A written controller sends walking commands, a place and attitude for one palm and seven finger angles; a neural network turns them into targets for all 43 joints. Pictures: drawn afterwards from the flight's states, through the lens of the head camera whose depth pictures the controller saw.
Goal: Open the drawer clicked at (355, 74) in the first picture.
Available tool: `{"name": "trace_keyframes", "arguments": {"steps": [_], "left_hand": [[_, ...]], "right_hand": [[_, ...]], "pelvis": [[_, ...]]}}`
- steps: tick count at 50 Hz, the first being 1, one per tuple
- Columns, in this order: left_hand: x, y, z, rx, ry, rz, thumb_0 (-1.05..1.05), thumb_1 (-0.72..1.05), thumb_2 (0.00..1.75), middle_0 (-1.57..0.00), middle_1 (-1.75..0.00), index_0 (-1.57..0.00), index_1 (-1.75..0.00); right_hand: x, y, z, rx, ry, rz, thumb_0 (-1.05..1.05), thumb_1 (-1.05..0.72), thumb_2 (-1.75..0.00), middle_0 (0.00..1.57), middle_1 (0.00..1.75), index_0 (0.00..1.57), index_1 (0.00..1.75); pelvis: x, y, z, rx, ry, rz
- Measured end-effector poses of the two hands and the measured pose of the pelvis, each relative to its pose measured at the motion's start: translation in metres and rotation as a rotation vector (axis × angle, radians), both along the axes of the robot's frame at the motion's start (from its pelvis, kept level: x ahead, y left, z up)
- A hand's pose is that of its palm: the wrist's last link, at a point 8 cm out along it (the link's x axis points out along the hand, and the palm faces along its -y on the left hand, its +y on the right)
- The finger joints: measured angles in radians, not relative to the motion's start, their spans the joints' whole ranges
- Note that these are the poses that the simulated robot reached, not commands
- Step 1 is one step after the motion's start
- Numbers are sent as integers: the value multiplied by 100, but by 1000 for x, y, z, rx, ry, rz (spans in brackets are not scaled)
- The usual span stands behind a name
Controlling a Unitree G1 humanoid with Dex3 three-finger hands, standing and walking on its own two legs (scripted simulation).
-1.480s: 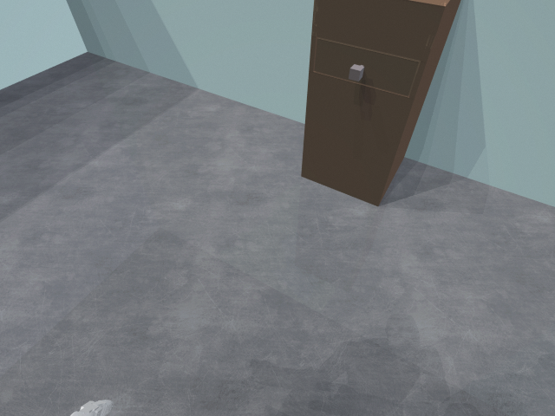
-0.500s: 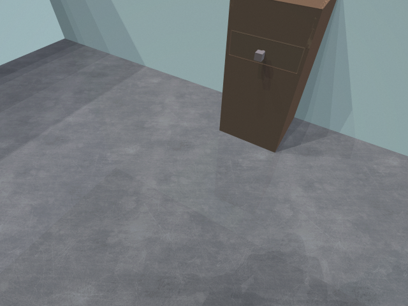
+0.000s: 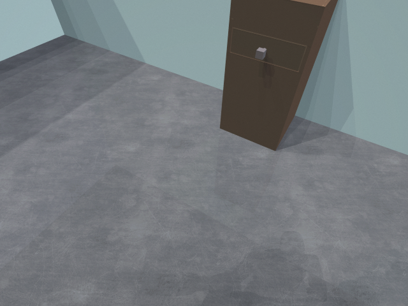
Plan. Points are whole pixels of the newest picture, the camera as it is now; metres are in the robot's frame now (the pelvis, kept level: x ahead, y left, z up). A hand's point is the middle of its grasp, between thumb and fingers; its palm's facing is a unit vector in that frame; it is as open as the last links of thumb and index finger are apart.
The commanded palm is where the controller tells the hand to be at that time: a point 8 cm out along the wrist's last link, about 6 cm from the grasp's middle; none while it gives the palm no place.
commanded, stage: walk to a spot facing it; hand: left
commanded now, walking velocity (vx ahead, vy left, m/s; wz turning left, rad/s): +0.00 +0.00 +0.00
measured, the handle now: (262, 52) +1.30 -0.22 -0.11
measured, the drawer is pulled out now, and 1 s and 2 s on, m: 0.00 0.00 0.00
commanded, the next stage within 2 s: turn to face it in 1.10 s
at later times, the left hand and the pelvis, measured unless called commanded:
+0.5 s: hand out of the picture +0.07 +0.20 -0.19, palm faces -0.02 -0.99 -0.14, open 7.4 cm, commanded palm none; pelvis +0.09 +0.02 -0.01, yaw -1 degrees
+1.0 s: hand (152, 238) +0.32 +0.16 -0.18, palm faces +0.06 -0.98 -0.19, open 7.2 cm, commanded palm none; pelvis +0.29 -0.02 -0.01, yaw +2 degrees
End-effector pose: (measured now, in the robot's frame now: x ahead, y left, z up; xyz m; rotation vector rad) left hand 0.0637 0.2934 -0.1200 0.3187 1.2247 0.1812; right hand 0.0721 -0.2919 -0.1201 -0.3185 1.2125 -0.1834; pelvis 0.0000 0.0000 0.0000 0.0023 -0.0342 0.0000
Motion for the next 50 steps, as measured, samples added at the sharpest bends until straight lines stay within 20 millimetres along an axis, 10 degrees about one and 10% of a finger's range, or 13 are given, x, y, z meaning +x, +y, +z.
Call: {"name": "trace_keyframes", "arguments": {"steps": [9, 21, 26, 34, 39, 50], "left_hand": [[-4, -7, -7, -17, 18, 18, 0, 91, 90, -20, -30, -20, -29], [-36, -36, -46, -174, 236, 95, 0, 91, 90, -20, -30, -20, -29], [21, -44, -40, -192, 212, 63, 1, 91, 90, -20, -30, -20, -29], [183, -65, -35, -152, 4, -33, 1, 93, 90, -20, -30, -20, -29], [250, -82, -38, -128, -139, -28, 0, 92, 90, -20, -30, -20, -29], [247, -83, -34, -156, 5, 97, 0, 94, 90, -20, -30, -20, -29]], "right_hand": [[-2, 10, -6, 17, 21, -2, 0, -90, -89, 20, 30, 21, 30], [-31, 79, -29, 106, 140, -109, 0, -91, -89, 20, 30, 20, 30], [-67, 107, -20, 152, 285, -200, 0, -91, -89, 20, 30, 21, 30], [-82, 113, -17, 219, 523, -310, 0, -90, -89, 20, 30, 21, 30], [-24, 80, -39, 218, 512, -296, 1, -90, -89, 20, 30, 21, 30], [263, 32, -19, 131, -20, -79, 0, -91, -90, 19, 30, 20, 30]], "pelvis": [[9, 1, -2, -2, 5, -1], [68, 24, -16, -9, 22, -20], [98, 21, -9, -9, 27, -19], [163, -4, -19, -7, 25, -34], [205, -26, -34, -8, -1, -8], [289, -24, -10, -38, 11, 37]]}}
